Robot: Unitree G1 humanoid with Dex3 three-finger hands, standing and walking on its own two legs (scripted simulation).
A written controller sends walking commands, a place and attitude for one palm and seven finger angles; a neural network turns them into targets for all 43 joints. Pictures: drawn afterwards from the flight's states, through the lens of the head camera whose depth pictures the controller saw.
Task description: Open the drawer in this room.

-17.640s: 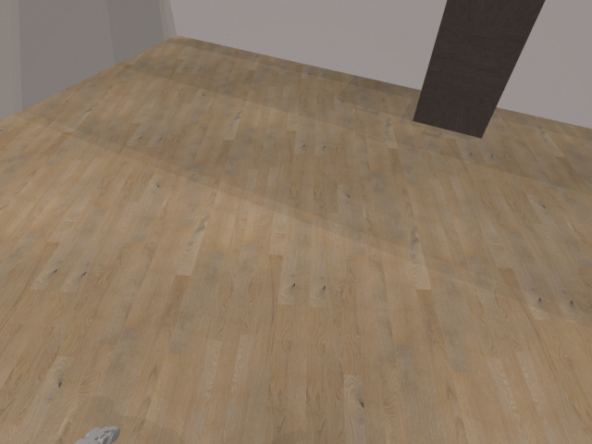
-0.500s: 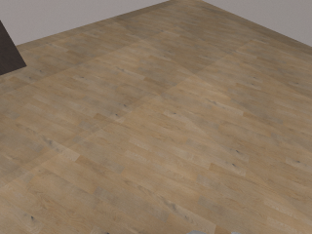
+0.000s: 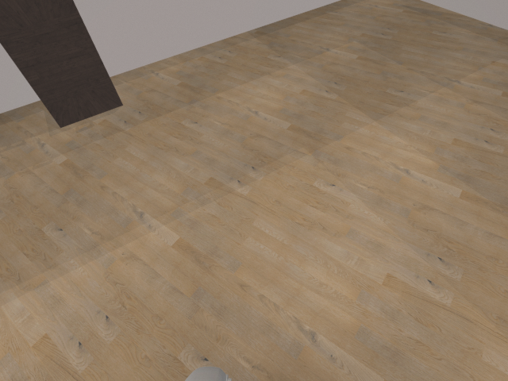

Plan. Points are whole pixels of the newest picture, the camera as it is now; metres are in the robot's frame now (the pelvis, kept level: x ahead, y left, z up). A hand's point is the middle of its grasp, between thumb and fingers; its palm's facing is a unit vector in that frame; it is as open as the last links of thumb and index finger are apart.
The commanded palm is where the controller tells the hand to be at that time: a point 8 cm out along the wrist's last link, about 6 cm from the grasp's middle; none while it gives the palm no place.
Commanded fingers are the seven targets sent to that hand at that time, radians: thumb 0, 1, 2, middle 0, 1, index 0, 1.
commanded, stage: stand and wait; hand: left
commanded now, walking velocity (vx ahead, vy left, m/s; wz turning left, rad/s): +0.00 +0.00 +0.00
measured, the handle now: out of the picture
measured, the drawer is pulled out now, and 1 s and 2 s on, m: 0.00 0.00 0.00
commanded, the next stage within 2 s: turn or walk to find it in 0.68 s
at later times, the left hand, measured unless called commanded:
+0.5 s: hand out of the picture -0.03 +0.23 -0.18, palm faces +0.11 -0.97 -0.22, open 7.4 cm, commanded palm none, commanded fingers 0.00 0.90 0.90 -0.20 -0.30 -0.20 -0.30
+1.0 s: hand out of the picture -0.02 +0.21 -0.19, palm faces +0.17 -0.96 -0.21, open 7.3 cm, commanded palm none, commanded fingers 0.00 0.90 0.90 -0.20 -0.30 -0.20 -0.30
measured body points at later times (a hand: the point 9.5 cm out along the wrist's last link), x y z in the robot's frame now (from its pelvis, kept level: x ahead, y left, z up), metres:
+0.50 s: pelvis -0.02 +0.04 -0.01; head -0.01 +0.04 +0.44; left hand -0.03 +0.28 -0.16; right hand +0.09 -0.17 -0.16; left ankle -0.04 +0.15 -0.74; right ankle -0.01 -0.09 -0.74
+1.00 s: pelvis -0.04 +0.02 -0.01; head -0.01 +0.03 +0.44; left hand -0.03 +0.26 -0.17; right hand -0.05 -0.20 -0.17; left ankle -0.05 +0.14 -0.73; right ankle -0.01 -0.09 -0.74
